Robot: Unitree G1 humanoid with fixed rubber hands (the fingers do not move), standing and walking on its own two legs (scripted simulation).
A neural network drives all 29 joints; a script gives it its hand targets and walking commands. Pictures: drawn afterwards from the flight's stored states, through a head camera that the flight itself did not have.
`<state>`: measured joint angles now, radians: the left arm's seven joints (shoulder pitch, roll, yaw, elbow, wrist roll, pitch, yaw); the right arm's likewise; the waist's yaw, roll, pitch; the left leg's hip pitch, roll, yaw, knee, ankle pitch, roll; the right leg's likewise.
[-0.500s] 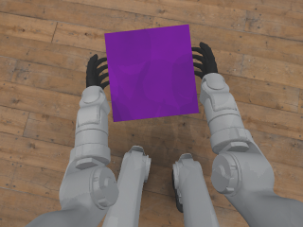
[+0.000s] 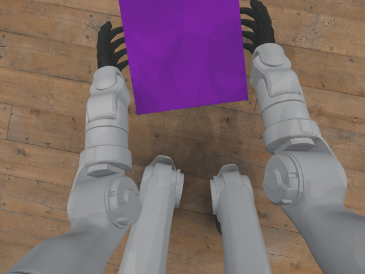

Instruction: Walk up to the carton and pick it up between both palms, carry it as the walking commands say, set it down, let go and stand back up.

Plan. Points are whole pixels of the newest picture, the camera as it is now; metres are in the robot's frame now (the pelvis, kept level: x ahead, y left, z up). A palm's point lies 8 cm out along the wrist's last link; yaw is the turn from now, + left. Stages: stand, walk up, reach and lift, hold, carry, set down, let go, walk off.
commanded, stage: set down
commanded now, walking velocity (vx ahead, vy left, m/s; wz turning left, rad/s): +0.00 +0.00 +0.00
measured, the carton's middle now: (184, 61) +0.53 +0.06 -0.20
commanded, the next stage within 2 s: none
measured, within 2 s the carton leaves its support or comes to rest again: rests again in 1.36 s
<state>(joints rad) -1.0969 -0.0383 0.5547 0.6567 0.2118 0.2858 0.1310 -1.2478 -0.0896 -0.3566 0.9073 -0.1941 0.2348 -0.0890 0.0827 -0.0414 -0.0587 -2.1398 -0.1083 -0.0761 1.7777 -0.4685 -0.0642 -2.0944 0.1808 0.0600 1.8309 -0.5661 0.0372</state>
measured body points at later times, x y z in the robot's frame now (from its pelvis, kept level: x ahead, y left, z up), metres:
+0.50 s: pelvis +0.00 +0.00 -0.06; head +0.36 +0.01 +0.20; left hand +0.51 +0.21 -0.22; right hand +0.57 -0.08 -0.22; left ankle +0.12 +0.13 -0.44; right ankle +0.09 -0.11 -0.44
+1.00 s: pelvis -0.01 +0.00 -0.09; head +0.36 +0.01 +0.16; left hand +0.51 +0.21 -0.25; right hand +0.57 -0.08 -0.26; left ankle +0.11 +0.12 -0.44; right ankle +0.09 -0.11 -0.44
